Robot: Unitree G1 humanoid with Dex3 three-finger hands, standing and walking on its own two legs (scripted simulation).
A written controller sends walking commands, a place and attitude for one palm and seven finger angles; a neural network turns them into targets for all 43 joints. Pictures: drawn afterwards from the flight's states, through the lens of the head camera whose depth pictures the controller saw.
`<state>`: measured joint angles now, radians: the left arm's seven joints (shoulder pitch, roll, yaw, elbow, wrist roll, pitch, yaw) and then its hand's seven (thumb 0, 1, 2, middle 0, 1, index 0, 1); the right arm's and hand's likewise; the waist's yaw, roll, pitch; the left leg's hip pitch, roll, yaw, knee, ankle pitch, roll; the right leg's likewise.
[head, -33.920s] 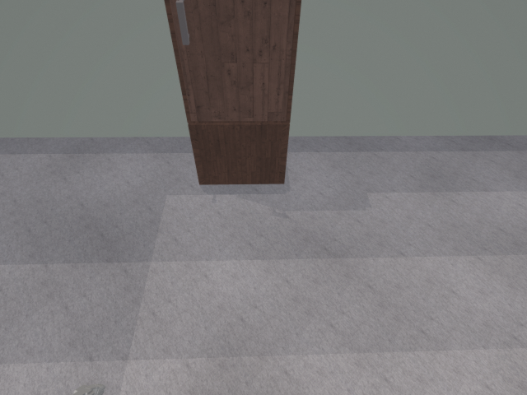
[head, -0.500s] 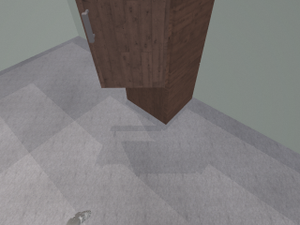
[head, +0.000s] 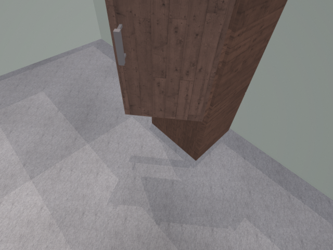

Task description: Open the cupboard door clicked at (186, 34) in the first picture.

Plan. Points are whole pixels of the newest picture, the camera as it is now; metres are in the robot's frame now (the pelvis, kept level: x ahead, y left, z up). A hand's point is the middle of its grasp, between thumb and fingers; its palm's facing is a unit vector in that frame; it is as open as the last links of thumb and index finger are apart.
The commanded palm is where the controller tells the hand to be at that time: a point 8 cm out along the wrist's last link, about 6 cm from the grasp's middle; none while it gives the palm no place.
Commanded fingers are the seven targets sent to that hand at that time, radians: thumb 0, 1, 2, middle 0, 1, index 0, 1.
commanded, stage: take the last steps up to it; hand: left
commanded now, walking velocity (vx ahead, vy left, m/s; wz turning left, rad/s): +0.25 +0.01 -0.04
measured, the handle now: (121, 45) +0.75 +0.24 +0.08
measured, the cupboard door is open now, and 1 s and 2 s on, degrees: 41 41 41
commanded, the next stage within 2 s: come to a stop and stand still in 0.24 s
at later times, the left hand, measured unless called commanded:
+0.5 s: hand (112, 226) +0.20 +0.17 -0.17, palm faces +0.03 -0.98 -0.19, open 7.3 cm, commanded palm none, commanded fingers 0.00 0.90 0.90 -0.20 -0.30 -0.20 -0.30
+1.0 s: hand (119, 209) +0.24 +0.16 -0.16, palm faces +0.00 -0.97 -0.25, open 7.4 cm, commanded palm none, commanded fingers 0.00 0.90 0.90 -0.20 -0.30 -0.20 -0.30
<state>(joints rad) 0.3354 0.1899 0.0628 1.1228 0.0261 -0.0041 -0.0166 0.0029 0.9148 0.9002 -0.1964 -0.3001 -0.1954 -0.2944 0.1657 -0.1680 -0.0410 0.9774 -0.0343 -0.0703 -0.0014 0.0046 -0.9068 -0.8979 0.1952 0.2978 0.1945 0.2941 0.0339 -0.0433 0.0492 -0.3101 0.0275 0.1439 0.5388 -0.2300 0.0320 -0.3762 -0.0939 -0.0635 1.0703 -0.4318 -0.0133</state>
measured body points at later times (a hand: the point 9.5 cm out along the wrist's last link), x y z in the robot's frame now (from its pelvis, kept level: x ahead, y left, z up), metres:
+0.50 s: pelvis +0.18 +0.00 +0.01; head +0.21 +0.00 +0.46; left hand +0.20 +0.22 -0.15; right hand +0.21 -0.24 -0.15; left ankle +0.23 +0.11 -0.72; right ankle +0.15 -0.12 -0.73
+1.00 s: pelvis +0.18 -0.03 +0.01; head +0.21 -0.04 +0.45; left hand +0.24 +0.21 -0.14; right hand +0.24 -0.28 -0.15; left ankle +0.18 +0.09 -0.70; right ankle +0.16 -0.13 -0.73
